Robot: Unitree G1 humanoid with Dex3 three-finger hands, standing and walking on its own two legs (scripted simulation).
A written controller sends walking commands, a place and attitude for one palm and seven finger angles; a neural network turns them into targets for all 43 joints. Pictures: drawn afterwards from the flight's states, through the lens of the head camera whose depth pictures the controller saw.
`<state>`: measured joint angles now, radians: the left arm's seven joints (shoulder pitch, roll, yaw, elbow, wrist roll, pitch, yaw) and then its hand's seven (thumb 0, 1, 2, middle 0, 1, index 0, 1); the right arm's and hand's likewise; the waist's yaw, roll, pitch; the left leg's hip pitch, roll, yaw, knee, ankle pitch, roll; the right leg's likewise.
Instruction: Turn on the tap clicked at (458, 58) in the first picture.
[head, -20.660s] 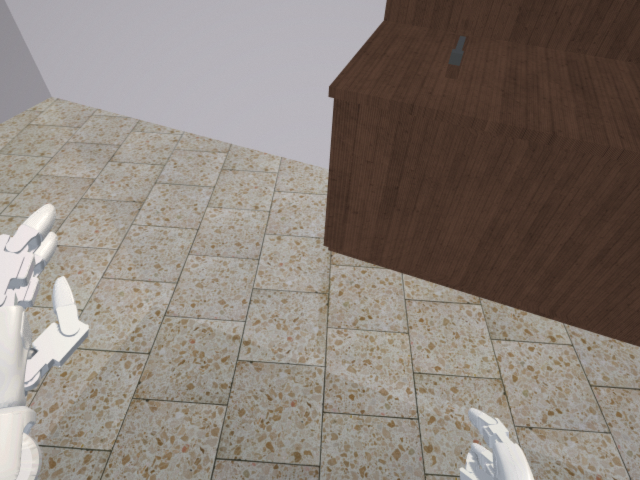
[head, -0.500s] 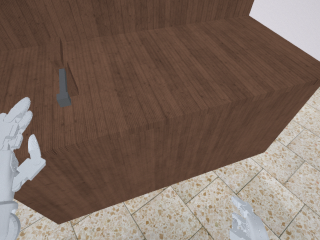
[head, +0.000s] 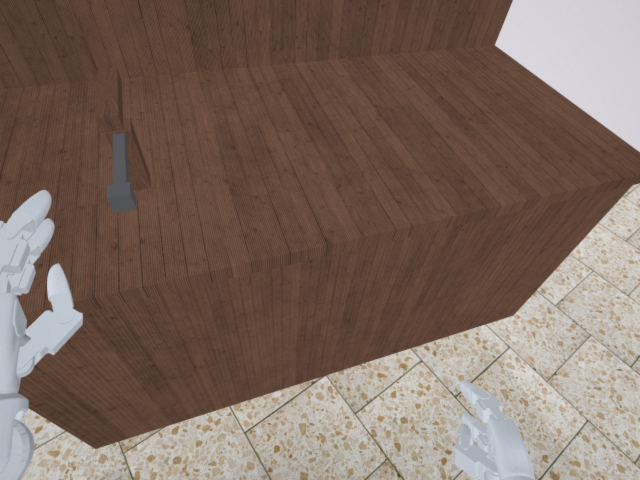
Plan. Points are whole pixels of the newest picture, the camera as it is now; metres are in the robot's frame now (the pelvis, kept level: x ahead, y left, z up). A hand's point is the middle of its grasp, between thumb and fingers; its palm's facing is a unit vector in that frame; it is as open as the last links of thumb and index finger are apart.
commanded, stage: come to a stop and stand still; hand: left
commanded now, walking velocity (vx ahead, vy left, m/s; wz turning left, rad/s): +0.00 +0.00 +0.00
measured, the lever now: (122, 197) +0.42 +0.30 +0.10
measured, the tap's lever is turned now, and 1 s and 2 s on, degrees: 0 0 0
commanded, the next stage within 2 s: look again from close up in 0.14 s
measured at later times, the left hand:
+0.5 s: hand (53, 328) +0.21 +0.26 +0.16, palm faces +0.41 -0.85 -0.32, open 7.4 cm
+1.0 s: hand (95, 294) +0.24 +0.24 +0.16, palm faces +0.45 -0.83 -0.33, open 7.4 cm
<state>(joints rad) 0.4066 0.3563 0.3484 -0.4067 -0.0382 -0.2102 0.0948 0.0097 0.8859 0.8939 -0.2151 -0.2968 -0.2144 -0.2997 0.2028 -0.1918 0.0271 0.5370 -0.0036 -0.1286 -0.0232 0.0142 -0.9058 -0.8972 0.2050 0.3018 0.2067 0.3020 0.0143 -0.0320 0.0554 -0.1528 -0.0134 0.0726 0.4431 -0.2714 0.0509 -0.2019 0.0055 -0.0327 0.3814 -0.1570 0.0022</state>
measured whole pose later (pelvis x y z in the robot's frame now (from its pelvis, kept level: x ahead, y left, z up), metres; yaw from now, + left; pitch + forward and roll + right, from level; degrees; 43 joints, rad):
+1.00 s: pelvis +0.03 -0.02 -0.01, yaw +2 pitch -1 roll -2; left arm 0.38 0.34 0.35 -0.43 -0.04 -0.20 0.13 0.01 0.89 0.89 -0.21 -0.30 -0.21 -0.30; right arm 0.24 -0.19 0.03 0.59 -0.01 -0.10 -0.03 0.02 -0.90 -0.90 0.21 0.30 0.21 0.30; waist 0.02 -0.01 0.02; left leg -0.18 0.01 0.02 0.58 -0.38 0.02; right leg -0.23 0.03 -0.07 0.52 -0.28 -0.03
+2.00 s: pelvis +0.12 -0.04 -0.02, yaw +1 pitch -3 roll -2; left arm 0.10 0.48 0.46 -0.32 -0.04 -0.27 0.14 0.01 0.89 0.89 -0.21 -0.30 -0.21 -0.30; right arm 0.24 -0.22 0.06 0.58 0.00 -0.16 0.00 0.01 -0.91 -0.90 0.20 0.30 0.21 0.30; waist 0.06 -0.04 0.06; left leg -0.33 0.00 0.05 0.65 -0.27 0.04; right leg -0.34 0.00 -0.05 0.55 -0.15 -0.01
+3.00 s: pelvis +0.17 -0.06 +0.00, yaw +0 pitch -1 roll -1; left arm 0.47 0.33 0.35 -0.48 -0.07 -0.15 0.13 0.01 0.89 0.89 -0.22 -0.30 -0.21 -0.30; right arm 0.17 -0.24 0.01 0.55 0.01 -0.09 -0.05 0.02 -0.91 -0.90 0.20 0.30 0.21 0.30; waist -0.01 0.04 0.06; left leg -0.22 0.02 0.05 0.49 -0.26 0.01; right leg -0.24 0.02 -0.08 0.43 -0.18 -0.04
